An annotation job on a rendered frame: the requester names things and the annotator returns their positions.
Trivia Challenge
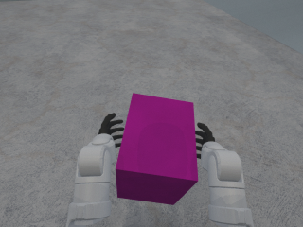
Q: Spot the right robot forearm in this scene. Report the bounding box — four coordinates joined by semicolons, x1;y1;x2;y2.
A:
201;141;254;227

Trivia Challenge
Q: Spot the robot right hand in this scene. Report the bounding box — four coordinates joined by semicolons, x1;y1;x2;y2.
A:
195;122;215;159

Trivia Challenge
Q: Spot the left robot forearm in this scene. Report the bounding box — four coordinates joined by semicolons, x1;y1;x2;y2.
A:
65;133;116;227

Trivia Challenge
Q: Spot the carton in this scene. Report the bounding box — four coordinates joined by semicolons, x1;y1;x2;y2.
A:
116;93;199;205

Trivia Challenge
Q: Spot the robot left hand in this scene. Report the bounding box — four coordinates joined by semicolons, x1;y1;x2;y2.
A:
98;113;124;148

